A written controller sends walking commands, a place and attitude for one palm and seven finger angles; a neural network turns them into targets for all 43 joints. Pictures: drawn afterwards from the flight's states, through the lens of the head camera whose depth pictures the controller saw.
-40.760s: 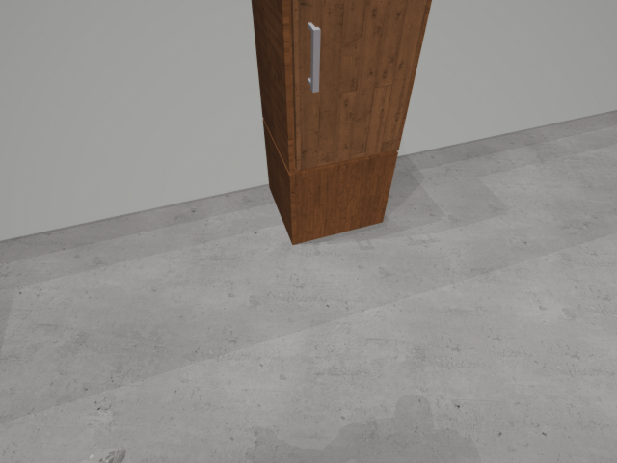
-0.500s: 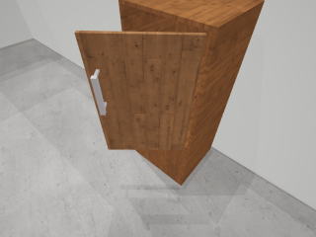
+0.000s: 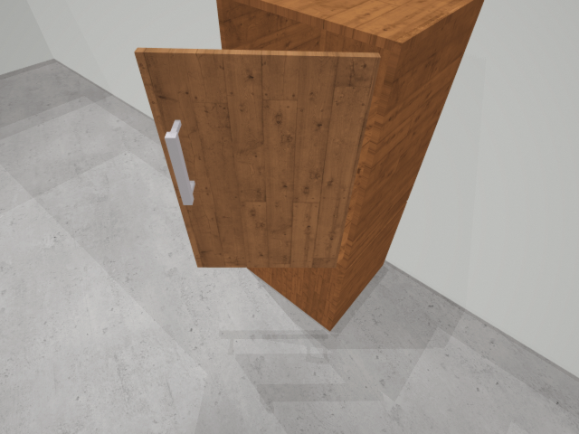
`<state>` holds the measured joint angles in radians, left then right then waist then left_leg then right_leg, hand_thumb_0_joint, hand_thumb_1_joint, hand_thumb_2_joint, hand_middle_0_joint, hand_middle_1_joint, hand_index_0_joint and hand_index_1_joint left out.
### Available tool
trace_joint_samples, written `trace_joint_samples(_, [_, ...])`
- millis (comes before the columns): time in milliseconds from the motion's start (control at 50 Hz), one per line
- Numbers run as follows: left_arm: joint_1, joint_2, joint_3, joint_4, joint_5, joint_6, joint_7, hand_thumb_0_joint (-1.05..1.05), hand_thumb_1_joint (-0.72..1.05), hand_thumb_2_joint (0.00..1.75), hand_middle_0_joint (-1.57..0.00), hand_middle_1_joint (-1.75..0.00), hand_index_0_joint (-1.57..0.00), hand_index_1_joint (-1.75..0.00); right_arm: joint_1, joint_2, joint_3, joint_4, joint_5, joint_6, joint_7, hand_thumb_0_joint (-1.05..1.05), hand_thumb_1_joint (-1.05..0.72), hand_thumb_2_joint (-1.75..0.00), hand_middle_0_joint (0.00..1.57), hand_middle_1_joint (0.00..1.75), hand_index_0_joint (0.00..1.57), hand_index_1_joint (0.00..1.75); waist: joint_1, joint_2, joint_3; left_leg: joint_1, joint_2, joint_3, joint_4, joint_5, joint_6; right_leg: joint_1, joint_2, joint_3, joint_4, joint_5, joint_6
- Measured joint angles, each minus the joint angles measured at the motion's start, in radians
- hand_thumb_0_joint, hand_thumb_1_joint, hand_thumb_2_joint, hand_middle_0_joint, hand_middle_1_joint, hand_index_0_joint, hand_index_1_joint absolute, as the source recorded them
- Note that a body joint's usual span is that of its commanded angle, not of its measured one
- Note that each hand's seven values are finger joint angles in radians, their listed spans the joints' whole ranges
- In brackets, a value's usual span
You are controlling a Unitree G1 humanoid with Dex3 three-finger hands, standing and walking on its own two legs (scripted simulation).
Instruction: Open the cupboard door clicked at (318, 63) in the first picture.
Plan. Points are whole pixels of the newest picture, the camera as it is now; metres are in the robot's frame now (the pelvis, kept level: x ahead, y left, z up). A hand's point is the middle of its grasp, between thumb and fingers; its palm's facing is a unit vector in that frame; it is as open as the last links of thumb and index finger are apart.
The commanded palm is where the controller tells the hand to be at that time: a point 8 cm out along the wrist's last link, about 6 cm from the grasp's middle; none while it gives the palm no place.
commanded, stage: look again from close up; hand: left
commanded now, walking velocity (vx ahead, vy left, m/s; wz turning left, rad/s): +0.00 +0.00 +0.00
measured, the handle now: (182, 164) +0.57 +0.25 +0.04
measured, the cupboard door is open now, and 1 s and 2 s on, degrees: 41 41 41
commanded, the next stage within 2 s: raise the hand with hooked fingers in 0.28 s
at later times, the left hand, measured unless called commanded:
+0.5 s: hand out of the picture +0.09 +0.19 -0.11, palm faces +0.24 -0.94 -0.25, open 7.3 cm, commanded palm +0.10 +0.21 -0.06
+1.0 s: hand (165, 390) +0.18 +0.18 -0.02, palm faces +0.15 -0.98 -0.09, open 9.8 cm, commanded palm +0.16 +0.24 -0.02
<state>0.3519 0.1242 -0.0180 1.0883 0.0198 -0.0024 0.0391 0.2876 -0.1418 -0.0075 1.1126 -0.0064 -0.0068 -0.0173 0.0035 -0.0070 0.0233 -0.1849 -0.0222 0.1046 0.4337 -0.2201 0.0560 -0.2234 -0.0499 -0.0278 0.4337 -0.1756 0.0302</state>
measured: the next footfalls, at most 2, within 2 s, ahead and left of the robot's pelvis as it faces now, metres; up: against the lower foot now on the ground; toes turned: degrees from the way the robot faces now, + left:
none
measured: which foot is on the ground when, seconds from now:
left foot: down 0.00-1.00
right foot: down 0.00-1.00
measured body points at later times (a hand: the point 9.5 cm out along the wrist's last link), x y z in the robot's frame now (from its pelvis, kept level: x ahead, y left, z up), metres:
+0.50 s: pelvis +0.00 -0.01 -0.01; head +0.00 -0.01 +0.44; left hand +0.08 +0.24 -0.09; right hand +0.04 -0.24 -0.15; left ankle +0.01 +0.08 -0.74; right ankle +0.04 -0.14 -0.74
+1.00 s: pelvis +0.02 -0.05 -0.09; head +0.08 -0.04 +0.36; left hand +0.17 +0.23 -0.02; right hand +0.28 -0.24 -0.15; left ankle +0.01 +0.08 -0.74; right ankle +0.04 -0.14 -0.74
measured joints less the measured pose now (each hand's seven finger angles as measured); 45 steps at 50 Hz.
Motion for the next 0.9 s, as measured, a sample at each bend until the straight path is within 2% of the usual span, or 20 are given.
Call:
trace_joint_samples(400, [-0.025, -0.001, 0.005, 0.0, 0.004, -0.009, 0.008, 0.01, 0.91, 0.9, -0.2, -0.3, -0.2, -0.3, 0.007, 0.006, 0.0, 0.005, 0.0, 0.0, 0.0, 0.0, -0.91, -0.9, 0.2, 0.3, 0.2, 0.3, -0.003, 0.009, 0.0, -0.01, 0.011, 0.001, 0.002, 0.0, -0.01, -0.008, 0.011, 0.001, -0.004, 0.003, -0.007])
trace_joint_samples(420, [0.022, 0.005, 0.008, -0.154, -0.034, 0.063, 0.016, 0.02, 0.92, 0.9, -0.2, -0.3, -0.2, -0.3, 0.022, 0.002, 0.014, -0.043, 0.011, -0.006, -0.006, 0.0, -0.91, -0.9, 0.2, 0.3, 0.2, 0.3, -0.008, 0.008, 0.01, -0.016, 0.012, -0.001, 0.021, -0.008, -0.01, -0.014, 0.01, -0.001, 0.014, -0.004, -0.009])
trace_joint_samples(440, [0.083, 0.024, 0.02, -0.341, -0.061, 0.114, 0.037, 0.03, 0.94, 0.9, -0.21, -0.3, -0.2, -0.3, 0.05, -0.005, 0.027, -0.089, 0.022, -0.047, -0.025, 0.01, -0.92, -0.9, 0.2, 0.3, 0.2, 0.3, -0.005, 0.001, 0.01, -0.019, 0.009, -0.001, 0.032, -0.016, -0.011, -0.025, 0.008, 0.0, 0.042, -0.022, -0.019])
trace_joint_samples(500, [0.184, 0.069, 0.023, -0.735, -0.133, 0.045, 0.105, 0.05, 0.95, 0.89, -0.21, -0.31, -0.2, -0.31, 0.107, -0.042, 0.03, -0.197, 0.06, -0.193, -0.054, 0.02, -0.93, -0.9, 0.2, 0.3, 0.2, 0.3, -0.017, 0.007, -0.026, -0.063, -0.005, -0.025, 0.087, -0.041, -0.014, -0.067, -0.005, -0.012, 0.12, -0.076, -0.03])
trace_joint_samples(560, [0.138, 0.067, 0.035, -0.928, -0.166, -0.098, 0.101, 0.05, 0.91, 0.87, -0.21, -0.33, -0.2, -0.34, 0.08, -0.095, 0.016, -0.286, 0.051, -0.276, -0.054, 0.02, -0.93, -0.9, 0.2, 0.3, 0.2, 0.3, -0.045, 0.034, -0.057, -0.154, -0.009, -0.057, 0.188, -0.079, -0.016, -0.135, -0.003, -0.024, 0.2, -0.116, -0.028])
trace_joint_samples(600, [0.071, 0.049, 0.058, -0.957, -0.183, -0.237, 0.043, 0.04, 0.87, 0.86, -0.2, -0.35, -0.2, -0.36, 0.038, -0.119, -0.005, -0.344, 0.036, -0.3, -0.038, 0.02, -0.92, -0.9, 0.2, 0.3, 0.2, 0.3, -0.048, 0.034, -0.095, -0.25, -0.007, -0.061, 0.274, -0.112, -0.023, -0.231, 0.001, -0.019, 0.287, -0.155, -0.032])
trace_joint_samples(660, [0.01, 0.023, 0.098, -0.952, -0.224, -0.456, -0.118, 0.03, 0.8, 0.84, -0.21, -0.39, -0.2, -0.39, -0.038, -0.131, -0.038, -0.436, 0.02, -0.302, 0.0, 0.01, -0.92, -0.9, 0.2, 0.3, 0.2, 0.3, -0.04, 0.004, -0.141, -0.397, 0.009, -0.051, 0.421, -0.175, -0.029, -0.384, 0.013, -0.006, 0.433, -0.204, -0.038])
trace_joint_samples(700, [0.007, 0.025, 0.12, -0.943, -0.232, -0.541, -0.226, 0.02, 0.75, 0.82, -0.21, -0.41, -0.21, -0.42, -0.082, -0.134, -0.055, -0.505, 0.021, -0.286, 0.019, 0.01, -0.92, -0.9, 0.2, 0.3, 0.2, 0.3, -0.033, -0.015, -0.15, -0.471, 0.021, -0.052, 0.512, -0.216, -0.028, -0.46, 0.022, -0.006, 0.522, -0.246, -0.043])
trace_joint_samples(740, [0.04, 0.038, 0.134, -0.954, -0.24, -0.539, -0.289, 0.02, 0.7, 0.8, -0.22, -0.44, -0.21, -0.45, -0.114, -0.136, -0.066, -0.569, 0.028, -0.265, 0.021, 0.01, -0.91, -0.9, 0.2, 0.3, 0.2, 0.3, -0.019, -0.03, -0.156, -0.526, 0.03, -0.055, 0.581, -0.255, -0.039, -0.516, 0.029, -0.009, 0.591, -0.281, -0.051])
trace_joint_samples(780, [0.093, 0.053, 0.148, -0.98, -0.256, -0.492, -0.313, 0.01, 0.65, 0.78, -0.22, -0.47, -0.22, -0.48, -0.134, -0.136, -0.071, -0.621, 0.031, -0.244, 0.014, 0.01, -0.91, -0.9, 0.2, 0.3, 0.2, 0.3, -0.002, -0.036, -0.157, -0.562, 0.036, -0.067, 0.628, -0.282, -0.053, -0.547, 0.033, -0.02, 0.634, -0.309, -0.059])
trace_joint_samples(840, [0.176, 0.067, 0.184, -1.038, -0.271, -0.445, -0.297, 0.02, 0.57, 0.75, -0.23, -0.51, -0.23, -0.52, -0.152, -0.127, -0.068, -0.656, 0.031, -0.226, -0.001, 0.01, -0.91, -0.9, 0.2, 0.3, 0.2, 0.3, 0.024, -0.026, -0.156, -0.596, 0.045, -0.098, 0.673, -0.31, -0.06, -0.564, 0.042, -0.05, 0.659, -0.336, -0.071])
trace_joint_samples(900, [0.208, 0.087, 0.221, -1.107, -0.289, -0.474, -0.293, 0.02, 0.5, 0.72, -0.24, -0.56, -0.23, -0.56, -0.154, -0.115, -0.046, -0.647, 0.023, -0.229, -0.015, 0.01, -0.91, -0.9, 0.2, 0.3, 0.2, 0.3, 0.049, -0.01, -0.156, -0.629, 0.05, -0.135, 0.703, -0.326, -0.069, -0.576, 0.047, -0.086, 0.667, -0.35, -0.079])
